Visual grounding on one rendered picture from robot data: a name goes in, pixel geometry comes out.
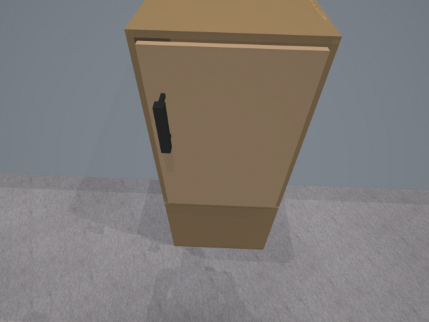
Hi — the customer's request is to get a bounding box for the cupboard door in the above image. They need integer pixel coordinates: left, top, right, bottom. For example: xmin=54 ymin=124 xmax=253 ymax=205
xmin=135 ymin=41 xmax=330 ymax=207

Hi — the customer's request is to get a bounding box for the handle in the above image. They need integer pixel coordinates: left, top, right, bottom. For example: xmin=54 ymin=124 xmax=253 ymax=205
xmin=152 ymin=93 xmax=172 ymax=154

